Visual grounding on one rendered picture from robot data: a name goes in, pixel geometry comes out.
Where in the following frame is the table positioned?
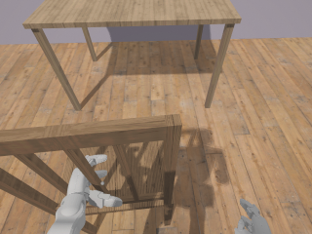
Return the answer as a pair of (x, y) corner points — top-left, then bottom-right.
(22, 0), (242, 111)

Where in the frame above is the chair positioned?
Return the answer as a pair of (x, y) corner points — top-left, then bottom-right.
(0, 114), (182, 234)

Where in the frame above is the robot left hand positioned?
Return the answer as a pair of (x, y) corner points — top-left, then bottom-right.
(66, 154), (123, 209)

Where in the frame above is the robot right hand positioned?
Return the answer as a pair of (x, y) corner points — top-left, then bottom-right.
(234, 198), (272, 234)

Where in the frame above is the robot left forearm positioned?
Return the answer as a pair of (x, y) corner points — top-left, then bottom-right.
(47, 193), (87, 234)

